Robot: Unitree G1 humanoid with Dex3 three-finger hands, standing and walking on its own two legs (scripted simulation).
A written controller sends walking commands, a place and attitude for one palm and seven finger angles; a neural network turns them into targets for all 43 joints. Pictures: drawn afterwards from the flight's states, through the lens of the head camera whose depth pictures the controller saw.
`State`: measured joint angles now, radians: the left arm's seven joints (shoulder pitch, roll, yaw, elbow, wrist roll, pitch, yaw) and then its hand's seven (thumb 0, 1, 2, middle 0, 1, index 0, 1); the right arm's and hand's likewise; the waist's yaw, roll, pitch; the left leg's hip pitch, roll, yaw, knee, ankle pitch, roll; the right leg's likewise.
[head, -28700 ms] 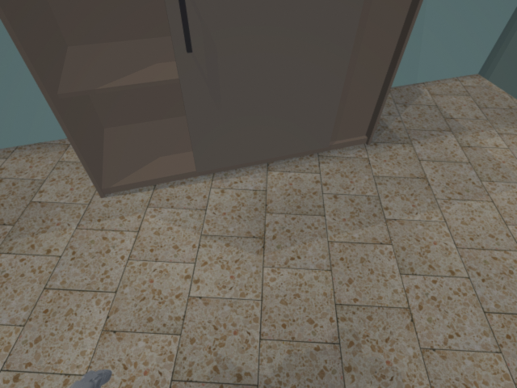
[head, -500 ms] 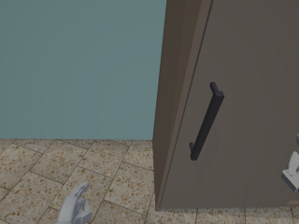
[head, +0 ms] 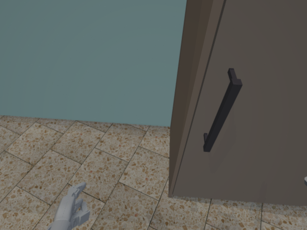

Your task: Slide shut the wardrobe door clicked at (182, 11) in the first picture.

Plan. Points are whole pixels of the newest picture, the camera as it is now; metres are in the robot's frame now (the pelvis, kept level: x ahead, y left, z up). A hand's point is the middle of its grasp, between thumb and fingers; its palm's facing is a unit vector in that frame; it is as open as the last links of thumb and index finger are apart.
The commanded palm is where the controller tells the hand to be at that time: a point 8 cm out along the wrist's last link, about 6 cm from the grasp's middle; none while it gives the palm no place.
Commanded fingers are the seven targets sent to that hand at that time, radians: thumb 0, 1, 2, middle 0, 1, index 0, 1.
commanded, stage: step back with the hand held close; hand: right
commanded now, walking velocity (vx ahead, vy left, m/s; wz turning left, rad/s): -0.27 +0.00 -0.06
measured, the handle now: (217, 116) +0.39 -0.15 +0.09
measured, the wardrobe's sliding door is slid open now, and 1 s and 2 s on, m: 0.00 0.00 0.00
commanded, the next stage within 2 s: stop stepping back and stand still in 1.04 s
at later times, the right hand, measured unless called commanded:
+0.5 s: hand out of the picture +0.14 -0.30 +0.17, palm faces +0.49 +0.74 -0.46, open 7.4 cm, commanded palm +0.08 -0.32 +0.18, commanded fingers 0.00 -0.90 -0.90 0.20 0.30 0.20 0.30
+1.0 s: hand out of the picture +0.05 -0.29 +0.16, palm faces +0.40 +0.78 -0.47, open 7.4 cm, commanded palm -0.02 -0.32 +0.18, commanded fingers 0.00 -0.90 -0.90 0.20 0.30 0.20 0.30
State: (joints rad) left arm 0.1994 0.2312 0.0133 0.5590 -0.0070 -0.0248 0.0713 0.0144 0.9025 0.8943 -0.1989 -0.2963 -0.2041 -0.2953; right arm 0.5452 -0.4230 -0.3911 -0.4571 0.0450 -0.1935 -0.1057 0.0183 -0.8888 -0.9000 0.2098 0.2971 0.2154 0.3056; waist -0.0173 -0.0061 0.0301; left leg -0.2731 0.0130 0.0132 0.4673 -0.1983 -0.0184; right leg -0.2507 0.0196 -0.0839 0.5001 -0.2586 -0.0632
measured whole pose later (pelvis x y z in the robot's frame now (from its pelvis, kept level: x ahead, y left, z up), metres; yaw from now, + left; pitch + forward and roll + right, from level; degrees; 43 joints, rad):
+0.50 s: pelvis -0.05 -0.02 -0.01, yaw -2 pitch +1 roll +3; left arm 0.23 0.19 -0.01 0.60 0.01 -0.12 0.06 0.01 0.90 0.89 -0.20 -0.30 -0.21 -0.30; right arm 0.50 -0.43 -0.49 -0.52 0.02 -0.29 -0.13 0.02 -0.89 -0.90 0.21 0.30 0.21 0.31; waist -0.04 0.02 0.03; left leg -0.30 -0.02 -0.02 0.57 -0.29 -0.02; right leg -0.42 0.02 -0.05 0.65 -0.25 -0.10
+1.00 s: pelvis -0.15 -0.02 -0.01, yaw -2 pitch +2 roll +2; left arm 0.19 0.18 0.03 0.62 0.02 -0.11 0.07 0.01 0.90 0.89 -0.20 -0.30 -0.20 -0.30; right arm 0.53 -0.48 -0.48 -0.55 0.04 -0.27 -0.13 0.02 -0.89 -0.90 0.21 0.30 0.22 0.31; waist 0.01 0.07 0.06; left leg -0.44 -0.03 -0.04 0.78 -0.39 -0.02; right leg -0.40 0.00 0.02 0.58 -0.21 -0.03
